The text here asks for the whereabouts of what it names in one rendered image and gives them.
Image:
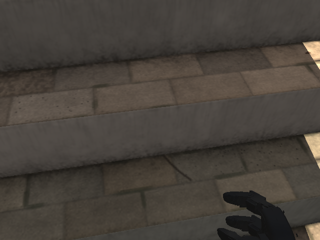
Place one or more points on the robot right hand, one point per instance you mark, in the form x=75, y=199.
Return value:
x=273, y=224

